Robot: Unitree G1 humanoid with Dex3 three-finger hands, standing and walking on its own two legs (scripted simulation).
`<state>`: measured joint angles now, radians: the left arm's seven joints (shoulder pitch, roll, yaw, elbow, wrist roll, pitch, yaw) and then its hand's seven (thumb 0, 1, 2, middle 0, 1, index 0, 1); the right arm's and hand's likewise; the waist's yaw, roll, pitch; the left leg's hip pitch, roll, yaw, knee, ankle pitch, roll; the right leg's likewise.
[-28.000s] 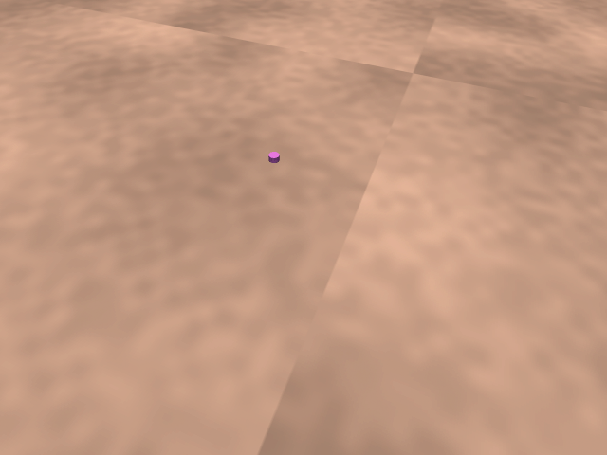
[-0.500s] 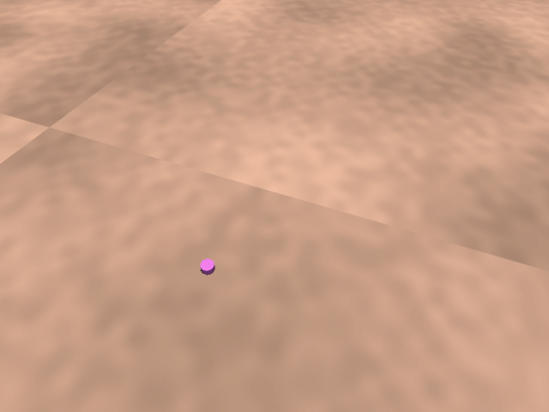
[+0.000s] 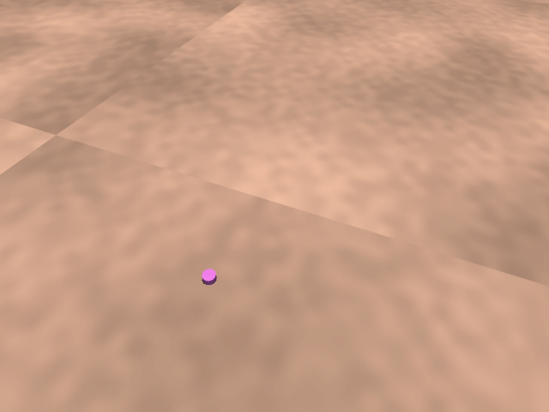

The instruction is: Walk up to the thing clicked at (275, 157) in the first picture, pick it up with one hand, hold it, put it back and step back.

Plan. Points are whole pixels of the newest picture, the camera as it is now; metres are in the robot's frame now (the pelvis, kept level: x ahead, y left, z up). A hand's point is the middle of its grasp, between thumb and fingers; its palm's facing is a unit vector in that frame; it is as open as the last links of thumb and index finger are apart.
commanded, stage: walk up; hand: left
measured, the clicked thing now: (209, 276) +0.76 +0.25 -0.77
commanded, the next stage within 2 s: none
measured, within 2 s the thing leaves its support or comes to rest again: neither
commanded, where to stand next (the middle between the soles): +0.37 +0.02 m, yaw -1 degrees
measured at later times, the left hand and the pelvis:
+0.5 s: hand (69, 387) +0.19 +0.34 -0.16, palm faces -0.10 -0.94 -0.33, open 7.4 cm; pelvis +0.15 +0.07 -0.01, yaw -2 degrees
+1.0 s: hand (145, 275) +0.41 +0.27 -0.15, palm faces -0.09 -0.93 -0.37, open 7.4 cm; pelvis +0.31 +0.02 -0.02, yaw -3 degrees
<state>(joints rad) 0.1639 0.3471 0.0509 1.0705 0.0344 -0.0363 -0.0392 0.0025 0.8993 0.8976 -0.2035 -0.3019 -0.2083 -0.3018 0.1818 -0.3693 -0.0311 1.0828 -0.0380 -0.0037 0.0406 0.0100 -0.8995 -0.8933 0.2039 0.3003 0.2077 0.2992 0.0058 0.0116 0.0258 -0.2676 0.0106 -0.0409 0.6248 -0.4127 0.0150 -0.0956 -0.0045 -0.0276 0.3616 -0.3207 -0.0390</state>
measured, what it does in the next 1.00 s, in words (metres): walks ahead: left foot, then right foot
